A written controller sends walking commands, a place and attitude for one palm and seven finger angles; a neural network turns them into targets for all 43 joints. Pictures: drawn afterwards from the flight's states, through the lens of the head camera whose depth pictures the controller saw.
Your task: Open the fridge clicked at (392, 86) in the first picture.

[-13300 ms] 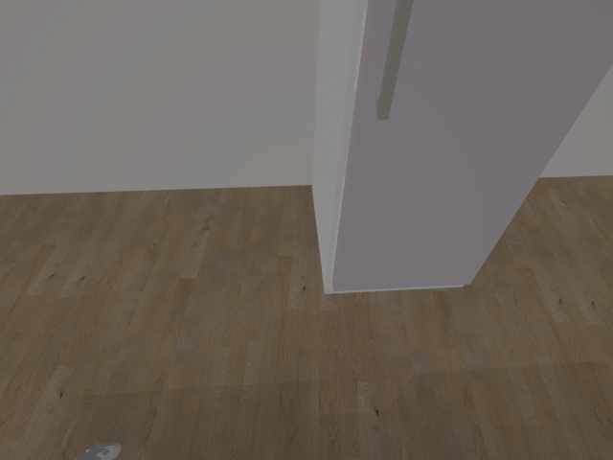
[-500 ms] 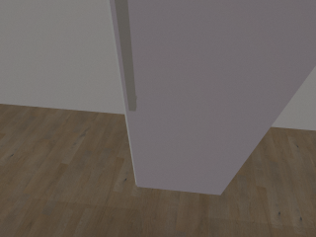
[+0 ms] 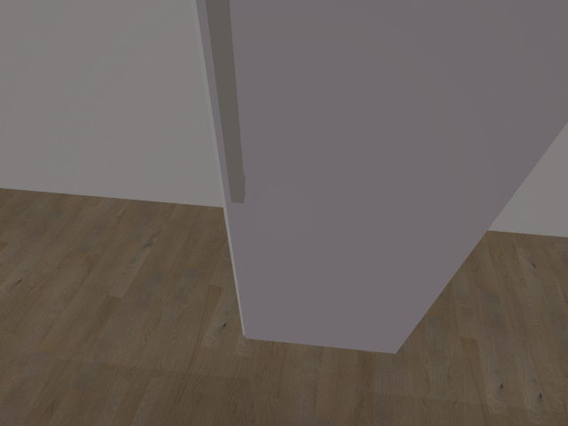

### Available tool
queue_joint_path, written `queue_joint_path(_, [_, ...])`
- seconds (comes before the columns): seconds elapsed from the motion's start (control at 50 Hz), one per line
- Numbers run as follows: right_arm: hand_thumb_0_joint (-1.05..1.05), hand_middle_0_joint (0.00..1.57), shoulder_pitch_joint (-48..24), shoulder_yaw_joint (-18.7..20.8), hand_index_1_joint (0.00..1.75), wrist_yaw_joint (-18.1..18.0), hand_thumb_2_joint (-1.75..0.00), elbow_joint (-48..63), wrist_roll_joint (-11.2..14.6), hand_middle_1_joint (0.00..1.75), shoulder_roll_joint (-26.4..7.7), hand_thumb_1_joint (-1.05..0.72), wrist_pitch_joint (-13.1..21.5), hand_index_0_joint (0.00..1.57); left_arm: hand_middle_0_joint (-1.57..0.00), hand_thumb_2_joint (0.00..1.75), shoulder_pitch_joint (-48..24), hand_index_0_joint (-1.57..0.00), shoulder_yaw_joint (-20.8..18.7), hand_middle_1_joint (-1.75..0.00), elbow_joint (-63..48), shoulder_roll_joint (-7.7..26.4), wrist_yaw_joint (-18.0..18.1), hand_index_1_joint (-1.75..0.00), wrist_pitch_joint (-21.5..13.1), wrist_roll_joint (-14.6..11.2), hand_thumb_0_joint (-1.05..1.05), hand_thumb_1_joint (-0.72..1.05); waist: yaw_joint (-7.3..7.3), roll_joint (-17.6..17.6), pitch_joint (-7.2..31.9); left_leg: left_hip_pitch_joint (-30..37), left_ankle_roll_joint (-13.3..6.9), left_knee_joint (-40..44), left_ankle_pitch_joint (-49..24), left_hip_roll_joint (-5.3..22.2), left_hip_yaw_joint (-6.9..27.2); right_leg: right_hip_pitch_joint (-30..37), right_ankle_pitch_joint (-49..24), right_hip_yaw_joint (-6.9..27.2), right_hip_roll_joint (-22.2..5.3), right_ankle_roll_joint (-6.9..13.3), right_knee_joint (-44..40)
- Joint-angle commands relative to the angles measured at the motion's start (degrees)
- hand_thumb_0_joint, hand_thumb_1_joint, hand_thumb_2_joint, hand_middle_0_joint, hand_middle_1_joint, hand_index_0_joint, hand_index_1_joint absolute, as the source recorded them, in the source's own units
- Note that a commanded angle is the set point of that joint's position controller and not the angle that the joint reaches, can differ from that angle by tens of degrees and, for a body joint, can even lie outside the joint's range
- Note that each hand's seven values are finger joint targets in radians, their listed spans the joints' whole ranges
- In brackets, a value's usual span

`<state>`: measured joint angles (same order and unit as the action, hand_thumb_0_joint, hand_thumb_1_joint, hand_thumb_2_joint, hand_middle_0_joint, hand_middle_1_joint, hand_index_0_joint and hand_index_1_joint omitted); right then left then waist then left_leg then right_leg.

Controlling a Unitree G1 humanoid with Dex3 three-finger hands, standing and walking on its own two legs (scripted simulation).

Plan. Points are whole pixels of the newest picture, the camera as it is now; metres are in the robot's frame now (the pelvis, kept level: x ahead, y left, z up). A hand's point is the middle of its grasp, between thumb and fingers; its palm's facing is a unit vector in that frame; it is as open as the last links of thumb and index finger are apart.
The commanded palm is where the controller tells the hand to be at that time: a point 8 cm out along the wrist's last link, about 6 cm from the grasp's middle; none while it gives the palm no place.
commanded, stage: look again from close up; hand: left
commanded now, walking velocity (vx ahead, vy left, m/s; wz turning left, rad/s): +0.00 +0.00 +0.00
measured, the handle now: (230, 87) +0.48 +0.11 +0.24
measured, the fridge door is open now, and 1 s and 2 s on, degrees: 0 0 0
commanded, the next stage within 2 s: raise the hand to about handle height in 1.94 s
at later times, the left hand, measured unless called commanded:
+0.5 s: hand out of the picture +0.07 +0.25 -0.16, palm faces -0.02 -0.95 -0.32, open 7.4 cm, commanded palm none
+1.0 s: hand out of the picture +0.06 +0.25 -0.16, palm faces -0.01 -0.95 -0.32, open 7.4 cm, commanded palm none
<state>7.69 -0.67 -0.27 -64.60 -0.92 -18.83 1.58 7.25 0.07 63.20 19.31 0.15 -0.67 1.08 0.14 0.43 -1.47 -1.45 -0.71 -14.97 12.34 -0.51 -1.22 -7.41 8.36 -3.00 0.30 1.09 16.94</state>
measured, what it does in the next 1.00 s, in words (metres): stands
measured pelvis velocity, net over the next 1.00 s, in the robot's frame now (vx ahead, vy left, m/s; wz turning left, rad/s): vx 0.00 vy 0.01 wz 0.01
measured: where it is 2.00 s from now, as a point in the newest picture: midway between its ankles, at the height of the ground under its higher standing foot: outside the picture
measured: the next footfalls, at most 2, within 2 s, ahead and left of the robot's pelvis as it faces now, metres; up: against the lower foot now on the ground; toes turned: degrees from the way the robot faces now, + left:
none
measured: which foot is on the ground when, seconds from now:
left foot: down 0.00-1.00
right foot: down 0.00-1.00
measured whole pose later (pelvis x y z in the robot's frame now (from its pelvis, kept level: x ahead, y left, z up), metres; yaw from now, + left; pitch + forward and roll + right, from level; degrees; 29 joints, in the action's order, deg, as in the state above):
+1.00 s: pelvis +0.00 +0.01 +0.00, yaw +0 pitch -2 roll +0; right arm 8.2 -0.6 -0.3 -65.0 -0.9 -18.8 1.6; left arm 7.7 -0.1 63.8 19.6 0.0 -0.5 1.1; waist 0.3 0.9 -1.5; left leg -0.9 -1.2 -14.3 11.7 -1.1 -1.0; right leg -6.7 7.7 -3.1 -0.3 0.6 16.1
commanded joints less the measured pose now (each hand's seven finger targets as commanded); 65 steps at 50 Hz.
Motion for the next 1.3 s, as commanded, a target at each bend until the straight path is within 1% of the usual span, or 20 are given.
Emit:
queue_joint_path(0.0, [0.0, 0.2, -1.2, 2.4, 0.3, -0.8, -0.9, 3.0, 0.2, 0.3, -11.9, -0.9, 0.9, 0.2, -0.2, 0.9, -1.6, -0.2, -2.1, -0.3, -3.3, 11.6, 0.9, -0.3, -1.5, -0.3, 0.0, 0.9, -0.16, -0.4, 3.4, -3.2, -0.5, 2.3, -11.8, 8.5, 5.5, 4.7, -12.7, 7.6, -8.5, 0.9, -1.1])
queue_joint_path(0.02, [0.0, 0.2, -1.3, 2.4, 0.3, -0.8, -0.9, 3.0, 0.2, 0.3, -11.9, -0.9, 0.9, 0.2, -0.2, 0.9, -1.7, -0.2, -2.0, -0.3, -3.2, 11.7, 0.9, -0.3, -1.5, -0.4, 0.0, 0.9, -0.09, -0.9, 3.2, -3.4, -0.5, 2.4, -11.5, 8.4, 5.5, 4.7, -12.3, 7.5, -8.6, 0.8, -1.1])
queue_joint_path(0.08, [0.0, 0.2, -1.3, 2.4, 0.3, -0.8, -0.9, 3.0, 0.2, 0.3, -11.7, -0.9, 0.8, 0.2, -0.2, 0.9, -1.7, -0.2, -2.1, -0.3, -3.2, 11.7, 0.8, -0.3, -1.4, -0.3, 0.0, 0.9, -0.05, -0.2, 2.3, -3.8, -0.6, 2.7, -10.1, 8.4, 5.7, 4.1, -10.5, 7.6, -8.4, 0.8, -1.5])
queue_joint_path(0.14, [0.0, 0.2, -1.4, 2.3, 0.3, -0.8, -0.9, 2.9, 0.2, 0.3, -12.0, -0.9, 0.9, 0.2, -0.2, 0.9, -1.8, -0.2, -2.0, -0.3, -3.1, 11.7, 0.8, -0.3, -1.3, -0.3, 0.0, 0.9, -0.08, -1.0, 2.5, -4.0, -0.6, 3.0, -9.0, 8.4, 5.8, 4.1, -9.1, 7.7, -8.4, 0.7, -1.7])
queue_joint_path(0.3, [0.0, 0.2, -1.0, 2.4, 0.3, -0.9, -0.9, 2.7, 0.2, 0.3, -12.0, -0.9, 1.0, 0.2, -0.2, 0.9, -1.4, -0.2, -2.0, -0.3, -3.0, 11.7, 0.9, -0.3, -1.6, -0.4, 0.0, 0.9, -0.13, -0.3, 4.1, -2.8, -0.5, 2.2, -12.7, 8.5, 5.6, 5.3, -13.5, 7.4, -8.6, 0.8, -1.1])
queue_joint_path(0.38, [0.0, 0.2, -1.2, 2.3, 0.3, -0.9, -0.9, 2.7, 0.2, 0.3, -11.9, -0.9, 1.0, 0.2, -0.2, 0.9, -1.4, -0.2, -2.1, -0.3, -3.0, 11.7, 0.9, -0.3, -1.4, -0.3, 0.0, 0.9, 0.0, -1.0, 3.1, -3.2, -0.4, 2.5, -13.2, 8.6, 5.6, 5.0, -12.9, 7.1, -8.5, 0.8, -1.0])
queue_joint_path(0.52, [0.0, 0.2, -1.2, 2.4, 0.3, -0.9, -0.9, 2.7, 0.2, 0.3, -12.0, -0.9, 1.0, 0.2, -0.2, 0.9, -1.5, -0.2, -2.1, -0.3, -2.9, 11.8, 0.9, -0.3, -1.6, -0.3, 0.0, 0.9, -0.11, -0.7, 3.9, -2.5, -0.5, 2.3, -13.3, 8.5, 5.6, 5.5, -13.7, 7.2, -8.8, 0.8, -1.2])
queue_joint_path(0.54, [0.0, 0.2, -1.2, 2.4, 0.3, -0.9, -0.9, 2.7, 0.2, 0.3, -12.0, -0.9, 1.0, 0.2, -0.2, 0.9, -1.5, -0.2, -2.1, -0.3, -2.9, 11.8, 0.9, -0.3, -1.6, -0.4, 0.0, 0.9, -0.14, -0.2, 3.8, -2.6, -0.5, 2.3, -13.1, 8.5, 5.7, 5.3, -13.6, 7.3, -8.7, 0.8, -1.3])
queue_joint_path(0.6, [0.0, 0.2, -1.3, 2.5, 0.3, -0.9, -0.9, 2.7, 0.2, 0.3, -12.0, -0.9, 1.0, 0.2, -0.2, 0.9, -1.5, -0.2, -2.1, -0.3, -2.9, 11.7, 0.9, -0.3, -1.6, -0.3, 0.0, 0.9, -0.12, -0.6, 3.1, -2.8, -0.5, 2.4, -13.2, 8.5, 5.7, 5.1, -13.6, 7.3, -8.7, 0.8, -1.3])
queue_joint_path(0.66, [0.0, 0.2, -1.4, 2.5, 0.3, -0.9, -0.9, 2.8, 0.2, 0.3, -12.2, -0.9, 0.9, 0.2, -0.2, 0.9, -1.6, -0.2, -2.1, -0.3, -2.9, 11.6, 0.8, -0.3, -1.5, -0.3, 0.0, 0.9, -0.16, -0.7, 2.6, -3.1, -0.4, 3.0, -11.2, 8.4, 5.9, 4.7, -11.3, 7.2, -8.6, 0.7, -1.8])
queue_joint_path(0.72, [0.0, 0.2, -1.4, 2.4, 0.3, -0.8, -0.9, 2.7, 0.2, 0.3, -12.0, -0.9, 1.0, 0.2, -0.2, 0.9, -1.6, -0.2, -2.1, -0.3, -3.0, 11.8, 0.9, -0.3, -1.5, -0.3, 0.0, 0.9, -0.11, -0.5, 3.2, -2.9, -0.5, 2.9, -11.7, 8.4, 5.9, 5.0, -11.5, 7.2, -8.7, 0.7, -1.7])
queue_joint_path(0.78, [0.0, 0.2, -1.2, 2.4, 0.3, -0.9, -0.9, 2.9, 0.2, 0.3, -12.0, -0.9, 1.0, 0.2, -0.2, 0.9, -1.6, -0.2, -2.2, -0.3, -3.0, 11.8, 0.8, -0.3, -1.5, -0.3, 0.0, 0.9, -0.06, -0.4, 2.4, -3.2, -0.5, 3.0, -12.2, 8.5, 6.0, 4.9, -11.8, 7.0, -8.6, 0.7, -1.7])
queue_joint_path(0.84, [0.0, 0.2, -1.4, 2.5, 0.3, -0.8, -0.9, 2.8, 0.2, 0.3, -12.2, -0.9, 0.9, 0.2, -0.2, 0.9, -1.7, -0.2, -2.1, -0.3, -2.8, 11.7, 0.8, -0.3, -1.4, -0.3, 0.0, 0.9, -0.03, -0.8, 1.6, -3.9, -0.4, 3.5, -9.7, 8.4, 6.0, 4.3, -9.3, 7.2, -8.5, 0.5, -2.2])
queue_joint_path(0.9, [0.0, 0.2, -1.2, 2.5, 0.3, -0.8, -0.9, 2.8, 0.2, 0.3, -12.1, -0.9, 1.1, 0.2, -0.2, 0.9, -1.5, -0.2, -2.2, -0.3, -2.8, 11.7, 0.8, -0.3, -1.4, -0.3, 0.0, 0.9, 0.01, -1.0, 2.6, -3.5, -0.5, 3.4, -10.9, 8.4, 6.2, 4.8, -10.0, 7.0, -8.6, 0.6, -2.0])
queue_joint_path(1.02, [0.0, 0.2, -1.1, 2.4, 0.3, -0.9, -0.9, 2.6, 0.2, 0.3, -12.2, -0.9, 1.0, 0.2, -0.2, 0.9, -1.4, -0.2, -2.1, -0.3, -2.6, 11.8, 0.8, -0.3, -1.4, -0.3, 0.0, 0.9, -0.04, -1.0, 2.9, -3.3, -0.4, 3.2, -10.9, 8.4, 6.2, 4.9, -9.9, 7.1, -8.6, 0.5, -2.0])
queue_joint_path(1.08, [0.0, 0.2, -1.1, 2.4, 0.3, -0.8, -0.9, 2.6, 0.3, 0.3, -12.0, -0.9, 1.0, 0.2, -0.2, 0.9, -1.4, -0.2, -2.1, -0.3, -2.6, 11.8, 0.7, -0.3, -1.3, -0.3, 0.0, 0.9, -0.01, -0.3, 1.9, -3.9, -0.5, 3.4, -9.6, 8.4, 6.3, 4.4, -8.8, 7.0, -8.5, 0.5, -2.2])
queue_joint_path(1.12, [0.0, 0.2, -1.2, 2.5, 0.3, -0.8, -0.9, 2.5, 0.3, 0.3, -12.2, -0.9, 1.0, 0.2, -0.2, 0.9, -1.5, -0.2, -2.1, -0.3, -2.6, 11.8, 0.7, -0.3, -1.3, -0.3, 0.0, 0.9, -0.01, -0.9, 1.5, -4.3, -0.5, 3.7, -8.2, 8.3, 6.3, 4.2, -7.5, 7.3, -8.5, 0.4, -2.4])
queue_joint_path(1.16, [0.0, 0.2, -1.1, 2.4, 0.3, -0.8, -0.9, 2.5, 0.3, 0.3, -12.3, -0.9, 1.0, 0.2, -0.2, 0.9, -1.4, -0.2, -2.1, -0.3, -2.5, 11.8, 0.7, -0.3, -1.3, -0.3, 0.0, 0.9, -0.05, -0.5, 1.9, -4.1, -0.5, 3.7, -8.2, 8.3, 6.5, 4.2, -7.6, 7.4, -8.4, 0.4, -2.3])
queue_joint_path(1.24, [0.0, 0.2, -1.2, 2.5, 0.3, -0.8, -0.9, 2.4, 0.2, 0.3, -12.2, -0.9, 1.1, 0.2, -0.2, 0.9, -1.4, -0.2, -2.1, -0.3, -2.4, 11.8, 0.7, -0.3, -1.3, -0.3, 0.0, 0.9, -0.01, -0.8, 2.6, -3.8, -0.5, 3.3, -10.0, 8.3, 6.3, 4.5, -9.2, 7.1, -8.6, 0.4, -1.9])
queue_joint_path(1.28, [0.0, 0.2, -1.2, 2.5, 0.3, -0.8, -0.9, 2.5, 0.3, 0.3, -12.1, -0.9, 1.0, 0.2, -0.2, 0.9, -1.2, -0.2, -2.1, -0.3, -2.4, 11.7, 0.8, -0.3, -1.4, -0.3, 0.0, 0.9, 0.0, -0.1, 2.5, -3.4, -0.5, 3.1, -10.6, 8.4, 6.2, 4.4, -9.9, 7.1, -8.5, 0.5, -1.9])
